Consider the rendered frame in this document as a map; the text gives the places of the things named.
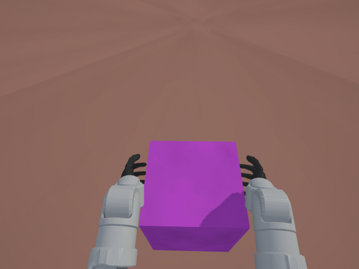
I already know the left robot forearm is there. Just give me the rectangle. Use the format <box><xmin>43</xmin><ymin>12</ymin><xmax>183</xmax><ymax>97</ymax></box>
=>
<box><xmin>87</xmin><ymin>175</ymin><xmax>144</xmax><ymax>269</ymax></box>

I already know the right robot hand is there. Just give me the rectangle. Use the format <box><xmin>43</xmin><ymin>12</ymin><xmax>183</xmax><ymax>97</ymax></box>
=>
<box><xmin>240</xmin><ymin>155</ymin><xmax>266</xmax><ymax>195</ymax></box>

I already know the left robot hand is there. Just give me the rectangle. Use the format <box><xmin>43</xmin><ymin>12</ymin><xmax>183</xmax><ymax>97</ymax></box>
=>
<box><xmin>121</xmin><ymin>154</ymin><xmax>146</xmax><ymax>184</ymax></box>

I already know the right robot forearm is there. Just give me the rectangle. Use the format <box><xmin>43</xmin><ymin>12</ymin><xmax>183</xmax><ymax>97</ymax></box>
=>
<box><xmin>245</xmin><ymin>178</ymin><xmax>307</xmax><ymax>269</ymax></box>

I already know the carton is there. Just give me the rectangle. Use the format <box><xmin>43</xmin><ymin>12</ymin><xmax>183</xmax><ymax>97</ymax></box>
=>
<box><xmin>139</xmin><ymin>141</ymin><xmax>250</xmax><ymax>252</ymax></box>

